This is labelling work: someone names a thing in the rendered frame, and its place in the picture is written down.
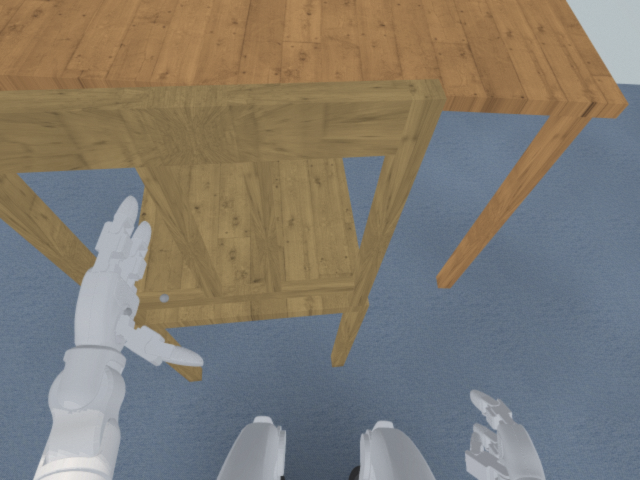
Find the right robot thigh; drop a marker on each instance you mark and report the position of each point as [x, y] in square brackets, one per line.
[389, 454]

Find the chair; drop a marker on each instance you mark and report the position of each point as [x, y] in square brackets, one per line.
[245, 190]

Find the robot right hand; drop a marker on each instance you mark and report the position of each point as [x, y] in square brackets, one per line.
[511, 454]

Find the robot left hand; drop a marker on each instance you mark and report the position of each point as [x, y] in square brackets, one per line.
[107, 289]

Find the table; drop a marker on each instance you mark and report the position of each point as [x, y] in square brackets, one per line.
[527, 57]

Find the robot thigh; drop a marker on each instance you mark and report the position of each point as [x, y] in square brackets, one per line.
[257, 454]
[389, 454]

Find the left robot thigh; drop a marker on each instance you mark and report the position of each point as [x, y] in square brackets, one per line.
[257, 454]

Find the robot left forearm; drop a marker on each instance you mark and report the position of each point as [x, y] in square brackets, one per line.
[84, 399]

